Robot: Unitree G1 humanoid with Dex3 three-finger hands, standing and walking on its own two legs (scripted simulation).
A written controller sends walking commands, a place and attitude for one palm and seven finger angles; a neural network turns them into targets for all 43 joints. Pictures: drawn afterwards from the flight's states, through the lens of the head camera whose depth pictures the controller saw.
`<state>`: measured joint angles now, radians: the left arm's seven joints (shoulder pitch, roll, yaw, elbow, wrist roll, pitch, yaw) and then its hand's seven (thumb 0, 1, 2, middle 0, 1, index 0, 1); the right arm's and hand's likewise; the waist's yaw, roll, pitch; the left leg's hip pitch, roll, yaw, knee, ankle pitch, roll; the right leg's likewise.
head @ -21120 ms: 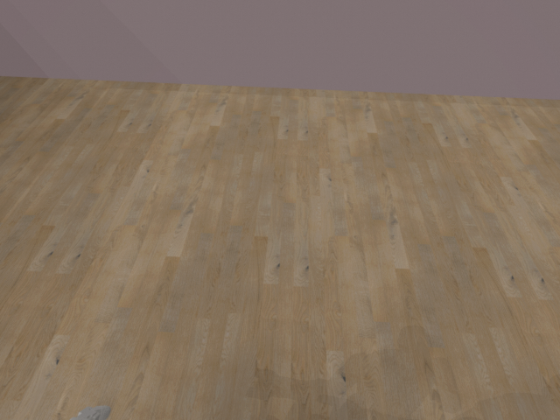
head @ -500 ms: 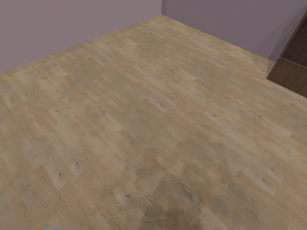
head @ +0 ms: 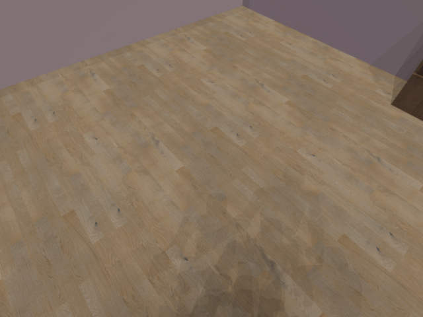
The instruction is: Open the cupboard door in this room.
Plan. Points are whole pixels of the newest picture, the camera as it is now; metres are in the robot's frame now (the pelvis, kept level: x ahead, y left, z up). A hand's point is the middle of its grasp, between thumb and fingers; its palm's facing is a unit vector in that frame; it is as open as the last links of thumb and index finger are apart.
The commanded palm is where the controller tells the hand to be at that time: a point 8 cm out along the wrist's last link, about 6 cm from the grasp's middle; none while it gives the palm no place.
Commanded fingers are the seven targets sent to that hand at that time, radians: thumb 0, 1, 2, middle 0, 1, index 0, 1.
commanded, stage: turn or walk to find it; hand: left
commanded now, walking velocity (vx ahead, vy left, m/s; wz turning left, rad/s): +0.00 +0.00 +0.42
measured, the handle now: out of the picture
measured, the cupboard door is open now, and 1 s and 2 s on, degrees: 0 0 0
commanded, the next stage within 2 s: none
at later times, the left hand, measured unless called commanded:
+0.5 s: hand out of the picture +0.01 +0.19 -0.16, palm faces +0.24 -0.93 -0.26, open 7.4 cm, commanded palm none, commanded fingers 0.00 0.90 0.90 -0.20 -0.30 -0.20 -0.30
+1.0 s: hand out of the picture -0.18 +0.15 -0.19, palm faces +0.52 -0.82 -0.24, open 7.4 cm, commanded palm none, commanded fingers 0.00 0.90 0.90 -0.20 -0.30 -0.20 -0.30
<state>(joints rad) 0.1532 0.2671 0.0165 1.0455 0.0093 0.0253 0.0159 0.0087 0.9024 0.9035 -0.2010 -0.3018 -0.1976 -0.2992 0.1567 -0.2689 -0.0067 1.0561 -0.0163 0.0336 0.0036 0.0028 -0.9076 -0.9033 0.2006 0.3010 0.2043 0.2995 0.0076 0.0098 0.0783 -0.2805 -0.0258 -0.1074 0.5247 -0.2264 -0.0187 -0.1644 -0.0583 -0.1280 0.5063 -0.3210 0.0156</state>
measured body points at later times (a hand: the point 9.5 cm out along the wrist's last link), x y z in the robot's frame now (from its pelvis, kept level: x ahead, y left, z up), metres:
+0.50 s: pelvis -0.04 -0.03 +0.00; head -0.01 -0.03 +0.45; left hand +0.00 +0.24 -0.14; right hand +0.06 -0.27 -0.15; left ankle +0.03 +0.12 -0.74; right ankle -0.03 -0.16 -0.73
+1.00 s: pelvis -0.07 -0.03 -0.01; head -0.04 +0.02 +0.44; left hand -0.20 +0.19 -0.17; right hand +0.14 -0.20 -0.14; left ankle -0.16 +0.05 -0.74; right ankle -0.03 -0.16 -0.71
